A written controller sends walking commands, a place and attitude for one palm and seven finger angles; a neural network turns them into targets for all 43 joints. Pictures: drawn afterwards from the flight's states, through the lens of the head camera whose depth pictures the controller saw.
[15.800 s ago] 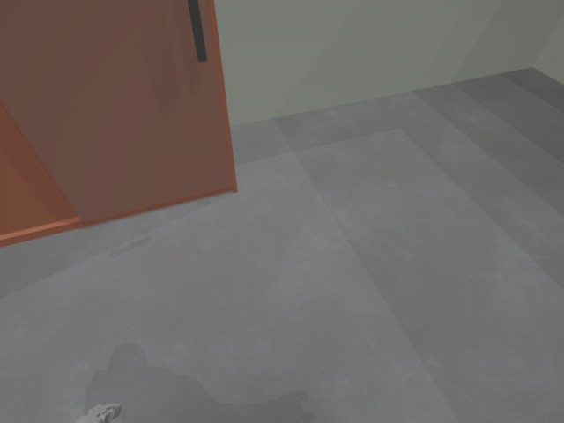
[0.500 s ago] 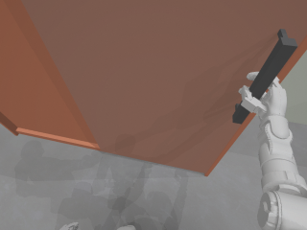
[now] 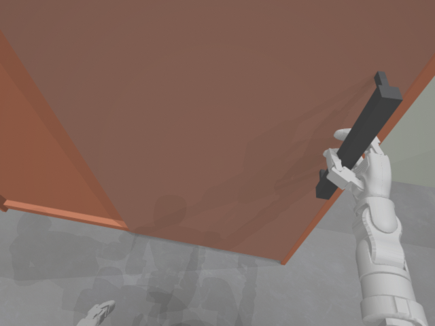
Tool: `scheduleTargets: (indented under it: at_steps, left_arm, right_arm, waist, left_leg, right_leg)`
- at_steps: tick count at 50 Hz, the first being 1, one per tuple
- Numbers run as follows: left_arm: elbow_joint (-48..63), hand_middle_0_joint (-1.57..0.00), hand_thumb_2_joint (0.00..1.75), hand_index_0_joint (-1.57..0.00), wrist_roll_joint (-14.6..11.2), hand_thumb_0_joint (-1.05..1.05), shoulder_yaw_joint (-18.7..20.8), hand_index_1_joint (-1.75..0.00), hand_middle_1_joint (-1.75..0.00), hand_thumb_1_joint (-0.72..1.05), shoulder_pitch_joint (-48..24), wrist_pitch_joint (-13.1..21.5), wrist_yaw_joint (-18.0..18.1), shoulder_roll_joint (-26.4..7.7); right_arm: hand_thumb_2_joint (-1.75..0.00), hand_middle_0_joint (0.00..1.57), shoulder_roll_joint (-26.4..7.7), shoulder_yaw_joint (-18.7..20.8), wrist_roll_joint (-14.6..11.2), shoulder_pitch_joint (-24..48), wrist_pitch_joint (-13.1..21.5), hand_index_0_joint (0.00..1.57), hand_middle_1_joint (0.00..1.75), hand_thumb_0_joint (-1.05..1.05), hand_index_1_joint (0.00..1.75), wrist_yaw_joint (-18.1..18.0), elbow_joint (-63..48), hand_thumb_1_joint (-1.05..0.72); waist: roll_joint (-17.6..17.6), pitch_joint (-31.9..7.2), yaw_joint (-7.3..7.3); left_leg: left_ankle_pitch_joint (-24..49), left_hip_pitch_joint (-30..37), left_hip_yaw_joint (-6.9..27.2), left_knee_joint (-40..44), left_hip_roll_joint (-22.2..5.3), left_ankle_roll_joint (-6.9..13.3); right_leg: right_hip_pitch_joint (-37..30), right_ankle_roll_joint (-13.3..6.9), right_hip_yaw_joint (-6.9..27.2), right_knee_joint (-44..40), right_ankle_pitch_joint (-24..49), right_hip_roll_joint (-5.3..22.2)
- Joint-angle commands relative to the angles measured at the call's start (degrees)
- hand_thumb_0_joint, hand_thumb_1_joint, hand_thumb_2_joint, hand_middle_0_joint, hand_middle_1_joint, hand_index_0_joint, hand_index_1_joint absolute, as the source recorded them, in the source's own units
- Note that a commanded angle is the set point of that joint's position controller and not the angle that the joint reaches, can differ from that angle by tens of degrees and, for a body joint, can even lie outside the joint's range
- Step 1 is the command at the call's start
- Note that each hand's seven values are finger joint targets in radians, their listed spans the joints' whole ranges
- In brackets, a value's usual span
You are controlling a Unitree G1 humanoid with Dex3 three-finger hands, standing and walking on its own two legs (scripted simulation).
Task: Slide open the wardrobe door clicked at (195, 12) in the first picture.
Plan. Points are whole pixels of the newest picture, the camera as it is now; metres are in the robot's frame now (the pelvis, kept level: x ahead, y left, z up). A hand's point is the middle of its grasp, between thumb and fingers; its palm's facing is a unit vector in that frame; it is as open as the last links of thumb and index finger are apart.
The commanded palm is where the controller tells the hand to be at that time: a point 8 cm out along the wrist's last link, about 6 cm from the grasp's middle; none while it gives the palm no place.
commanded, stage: tug the door sideways, standing still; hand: right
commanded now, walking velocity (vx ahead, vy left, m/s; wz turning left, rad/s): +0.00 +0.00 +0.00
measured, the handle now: (346, 145) +0.44 -0.19 +0.10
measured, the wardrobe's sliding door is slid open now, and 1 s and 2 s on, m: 0.00 0.03 0.37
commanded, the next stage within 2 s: step sideways, sliding the door along in 0.16 s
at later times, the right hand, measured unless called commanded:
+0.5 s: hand (335, 167) +0.39 -0.17 +0.09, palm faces +0.17 +0.98 -0.12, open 6.0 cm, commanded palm +0.37 -0.18 +0.09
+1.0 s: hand (316, 164) +0.40 -0.13 +0.09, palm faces +0.30 +0.95 -0.10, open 6.0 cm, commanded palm +0.37 -0.11 +0.09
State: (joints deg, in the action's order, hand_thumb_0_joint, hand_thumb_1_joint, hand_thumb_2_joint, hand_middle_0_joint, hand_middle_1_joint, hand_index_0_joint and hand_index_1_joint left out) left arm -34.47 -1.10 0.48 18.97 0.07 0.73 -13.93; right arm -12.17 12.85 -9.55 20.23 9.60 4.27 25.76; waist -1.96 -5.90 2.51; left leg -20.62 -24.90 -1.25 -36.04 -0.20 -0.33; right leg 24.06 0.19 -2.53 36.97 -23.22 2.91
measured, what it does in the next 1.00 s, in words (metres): lifts its left foot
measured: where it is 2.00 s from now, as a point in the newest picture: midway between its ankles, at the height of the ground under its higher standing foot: outside the picture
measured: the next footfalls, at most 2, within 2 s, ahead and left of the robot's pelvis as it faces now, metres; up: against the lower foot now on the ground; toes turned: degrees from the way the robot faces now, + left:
left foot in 1.10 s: +0.18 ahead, +0.25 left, +0.00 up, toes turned -4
right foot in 1.28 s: +0.05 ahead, +0.02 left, +0.00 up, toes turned -19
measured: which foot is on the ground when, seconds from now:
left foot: down 0.00-0.78, up 0.80-1.00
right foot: down 0.00-1.00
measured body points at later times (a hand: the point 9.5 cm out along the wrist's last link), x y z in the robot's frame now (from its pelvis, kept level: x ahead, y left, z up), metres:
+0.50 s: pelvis -0.02 +0.00 +0.00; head +0.03 +0.02 +0.45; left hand +0.11 +0.22 -0.13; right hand +0.38 -0.22 +0.10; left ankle -0.04 +0.12 -0.70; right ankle -0.07 -0.12 -0.72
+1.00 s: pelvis +0.02 +0.09 +0.00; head +0.09 +0.09 +0.44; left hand +0.20 +0.29 -0.12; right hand +0.38 -0.18 +0.10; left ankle +0.09 +0.23 -0.68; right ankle -0.04 -0.09 -0.72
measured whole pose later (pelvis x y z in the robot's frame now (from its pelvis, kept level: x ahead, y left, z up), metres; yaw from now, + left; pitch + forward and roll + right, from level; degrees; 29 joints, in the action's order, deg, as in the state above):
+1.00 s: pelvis +0.02 +0.09 +0.00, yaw -7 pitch -2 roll +1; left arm -37.7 -1.5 0.7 10.9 2.7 2.5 -11.6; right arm -13.0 1.4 -8.8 33.4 5.4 -5.9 32.0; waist -3.4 12.4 -5.9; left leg -21.6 -27.3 -1.3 -52.3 -1.7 0.1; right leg 10.1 6.4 -1.2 33.0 -20.2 10.3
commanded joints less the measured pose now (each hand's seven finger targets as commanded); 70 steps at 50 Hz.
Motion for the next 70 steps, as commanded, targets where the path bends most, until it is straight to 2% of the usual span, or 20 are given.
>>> scheduleTargets:
  at_steps: [1,12,13,14,16,21,28,32,37,38,39,40,43,52,54,56,58,62,64,70]
  left_arm:
    - [3.3,-0.20,0.90,-0.20,0.7,0.00,3.4,-0.30,-0.30,0.90,2.6,1.8,1.1,-6.8]
    - [2.0,-0.20,0.90,-0.20,1.9,0.00,3.2,-0.30,-0.30,0.90,2.5,3.3,-0.2,-5.9]
    - [1.6,-0.20,0.90,-0.20,1.9,0.00,3.2,-0.30,-0.30,0.90,2.7,3.4,-0.3,-6.1]
    - [2.9,-0.20,0.90,-0.20,0.3,0.00,3.2,-0.30,-0.30,0.90,-0.7,1.8,2.2,-8.2]
    - [3.4,-0.20,0.90,-0.20,0.2,0.00,2.0,-0.30,-0.30,0.90,-2.5,0.8,4.1,-6.2]
    - [2.5,-0.20,0.90,-0.20,1.1,0.00,1.6,-0.30,-0.30,0.90,-4.8,0.6,4.7,-6.2]
    - [2.1,-0.20,0.90,-0.20,-0.7,0.00,0.5,-0.30,-0.30,0.90,-8.0,0.7,5.5,-7.1]
    - [1.1,-0.20,0.90,-0.20,-1.5,0.00,1.8,-0.30,-0.30,0.90,-8.6,2.9,5.9,-6.6]
    - [-0.8,-0.20,0.90,-0.20,0.5,0.00,0.9,-0.30,-0.30,0.90,-6.8,4.5,6.1,-5.0]
    - [-0.5,-0.20,0.90,-0.20,0.5,0.00,1.7,-0.30,-0.30,0.90,-6.2,4.5,6.2,-6.4]
    - [1.0,-0.20,0.90,-0.20,0.3,0.00,2.8,-0.30,-0.30,0.90,-6.9,4.4,5.2,-8.3]
    - [2.3,-0.20,0.90,-0.20,-0.5,0.00,2.4,-0.30,-0.30,0.90,-9.0,3.3,3.3,-7.5]
    - [0.9,-0.20,0.90,-0.20,-0.1,0.00,3.3,-0.30,-0.30,0.90,-8.2,3.2,2.8,-6.8]
    - [6.2,-0.20,0.90,-0.20,-0.6,0.00,2.8,-0.30,-0.30,0.90,-10.3,6.5,2.5,-6.1]
    - [6.8,-0.20,0.90,-0.20,-1.7,0.00,2.4,-0.30,-0.30,0.90,-11.1,6.9,2.4,-4.6]
    - [6.1,-0.20,0.90,-0.20,-1.5,0.00,2.1,-0.30,-0.30,0.90,-12.4,7.6,3.7,-2.4]
    - [6.1,-0.20,0.90,-0.20,-1.1,0.00,2.2,-0.30,-0.30,0.90,-13.0,8.2,4.7,-1.9]
    - [4.9,-0.20,0.90,-0.20,-1.0,0.00,1.3,-0.30,-0.30,0.90,-12.8,8.1,4.7,-2.0]
    - [7.8,-0.20,0.90,-0.20,-0.1,0.00,4.2,-0.30,-0.30,0.90,-13.8,7.7,2.9,-5.9]
    - [9.3,-0.20,0.90,-0.20,0.2,0.00,3.7,-0.30,-0.30,0.90,-13.6,8.8,0.2,-5.6]
  right_arm:
    - [-0.90,0.45,-2.3,-4.4,0.7,28.4,2.7,0.45,1.40,0.00,1.40,-1.0,-10.6,-0.90]
    - [-0.90,0.45,9.0,-17.0,3.9,35.9,5.7,0.45,1.40,0.00,1.40,-2.9,-7.5,-0.90]
    - [-0.90,0.45,7.1,-16.4,4.1,41.9,6.0,0.45,1.40,0.00,1.40,-3.0,-10.0,-0.90]
    - [-0.90,0.45,-13.6,-5.4,7.5,45.9,5.5,0.45,1.40,0.00,1.40,-5.8,-10.6,-0.90]
    - [-0.90,0.45,-3.1,-12.5,6.4,42.5,3.6,0.45,1.40,0.00,1.40,-6.1,-7.2,-0.90]
    - [-0.90,0.45,-1.6,-13.8,4.4,44.3,1.4,0.45,1.40,0.00,1.40,-6.5,-2.9,-0.90]
    - [-0.90,0.45,1.0,-16.3,3.7,45.7,-0.3,0.45,1.40,0.00,1.40,-6.9,4.9,-0.90]
    - [-0.90,0.45,2.1,-16.3,4.3,43.5,-1.2,0.45,1.40,0.00,1.40,-7.5,8.2,-0.90]
    - [-0.90,0.45,6.5,-19.9,5.1,46.3,2.2,0.45,1.40,0.00,1.40,-7.8,0.4,-0.90]
    - [-0.90,0.45,7.7,-21.7,4.3,46.7,3.0,0.45,1.40,0.00,1.40,-7.4,-3.1,-0.90]
    - [-0.90,0.45,9.7,-23.6,2.9,47.1,3.5,0.45,1.40,0.00,1.40,-6.7,-6.3,-0.90]
    - [-0.90,0.45,11.2,-24.5,2.9,47.2,3.4,0.45,1.40,0.00,1.40,-6.1,-5.6,-0.90]
    - [-0.90,0.45,8.4,-24.1,4.0,48.4,3.9,0.45,1.40,0.00,1.40,-5.5,-11.6,-0.90]
    - [-0.90,0.45,6.5,-23.3,5.3,35.8,2.8,0.45,1.40,0.00,1.40,-5.0,-19.2,-0.90]
    - [-0.90,0.45,3.7,-21.6,6.5,31.8,3.1,0.45,1.40,0.00,1.40,-5.7,-22.3,-0.90]
    - [-0.90,0.45,0.3,-19.2,7.5,24.7,2.5,0.45,1.40,0.00,1.40,-7.3,-21.1,-0.90]
    - [-0.90,0.45,0.7,-18.3,7.7,22.2,2.8,0.45,1.40,0.00,1.40,-7.5,-27.2,-0.90]
    - [-0.90,0.45,5.5,-22.0,7.2,24.6,5.4,0.45,1.40,0.00,1.40,-9.1,-34.8,-0.90]
    - [-0.90,0.45,8.6,-24.8,6.2,25.2,5.5,0.45,1.40,0.00,1.40,-7.4,-38.9,-0.90]
    - [-0.90,0.45,9.6,-25.8,8.6,24.7,3.9,0.45,1.40,0.00,1.40,-7.8,-37.6,-0.90]
  waist:
    - [-1.1,-20.0,2.54]
    - [-0.4,-21.3,3.92]
    - [-3.2,-23.9,4.27]
    - [-5.1,-26.2,1.42]
    - [-4.5,-21.7,2.49]
    - [-11.3,-13.6,2.76]
    - [-5.2,-9.4,0.55]
    - [17.2,-6.1,-1.68]
    - [5.6,-9.4,1.76]
    - [-0.2,-12.4,2.52]
    - [-14.2,-15.0,1.66]
    - [-11.2,-15.5,0.19]
    - [-3.8,-8.7,1.37]
    - [-16.0,-8.4,0.27]
    - [-6.5,-11.0,-0.92]
    - [11.3,-11.9,-1.28]
    - [19.8,-14.3,-2.82]
    - [11.3,-16.9,1.01]
    - [-6.4,-20.7,-0.69]
    - [-13.4,-11.3,-0.67]
  left_leg:
    - [42.7,7.6,-1.6,-1.1,1.2,0.8]
    - [35.7,1.2,-2.9,-2.8,1.4,1.0]
    - [36.0,0.3,-2.8,-3.2,1.4,1.0]
    - [33.1,5.6,-0.9,-2.0,-0.8,1.3]
    - [32.0,5.0,-2.2,-1.8,-0.2,0.5]
    - [-5.9,-11.5,-1.5,-15.2,1.8,0.8]
    - [9.7,16.1,-0.5,2.9,-0.1,3.6]
    - [18.8,25.5,25.8,17.0,-17.9,15.1]
    - [38.9,18.0,3.9,-1.4,-9.9,8.3]
    - [26.1,7.2,0.3,-10.3,-6.4,4.0]
    - [-2.8,-10.6,0.9,-23.8,0.0,0.0]
    - [-10.7,-11.5,6.9,-33.8,-1.1,1.6]
    - [-8.5,-18.3,5.7,-28.2,-3.1,1.0]
    - [8.5,6.4,-5.1,-0.3,1.0,-0.1]
    - [30.7,18.9,-3.3,8.4,-1.9,0.8]
    - [71.4,27.2,9.6,6.0,-15.8,8.1]
    - [72.4,28.3,13.1,5.0,-18.6,10.9]
    - [61.6,22.5,3.1,-5.0,-13.1,6.0]
    - [-4.7,-4.8,1.5,-20.0,-2.4,-1.0]
    - [-3.4,-8.9,-0.2,-16.4,-1.8,-0.5]
  right_leg:
    - [-12.9,-1.0,1.2,2.6,46.5,-1.6]
    - [-16.9,-0.1,4.8,4.1,49.4,-1.2]
    - [-19.1,0.5,5.5,4.7,52.4,-1.0]
    - [-23.9,-1.8,5.9,3.3,50.6,0.8]
    - [-22.9,-2.1,6.5,0.9,51.1,2.2]
    - [-37.8,-8.5,18.1,-4.6,61.4,13.2]
    - [-13.0,-7.1,9.3,-1.0,27.2,10.2]
    - [7.5,-0.7,4.0,29.6,-11.3,-3.3]
    - [-14.1,-1.0,0.6,-5.8,9.8,1.8]
    - [-27.3,-3.2,7.0,-14.9,25.9,8.7]
    - [-40.5,-10.9,27.2,-12.0,51.4,24.9]
    - [-41.6,-13.9,29.4,-11.2,50.2,28.8]
    - [-40.8,-12.9,20.0,-7.2,56.8,25.2]
    - [-31.1,-2.3,-0.7,-2.9,57.9,15.8]
    - [-22.7,-3.8,-3.5,7.4,44.2,10.1]
    - [-4.8,3.8,-2.4,19.1,-2.8,0.0]
    - [-0.9,2.6,2.4,26.0,-15.5,-0.9]
    - [-17.4,1.6,1.4,-8.0,15.6,6.1]
    - [-41.2,-11.0,19.6,-9.8,74.8,29.2]
    - [-42.8,-6.7,3.4,-6.0,69.9,21.5]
